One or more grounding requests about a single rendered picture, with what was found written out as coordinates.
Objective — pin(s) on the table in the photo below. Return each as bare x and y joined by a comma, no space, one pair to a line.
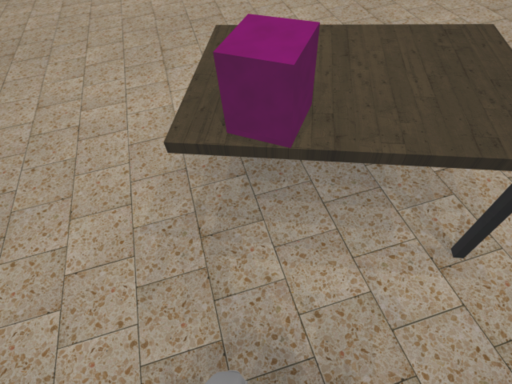
437,95

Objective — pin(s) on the carton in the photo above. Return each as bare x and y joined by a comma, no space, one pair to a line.
265,70

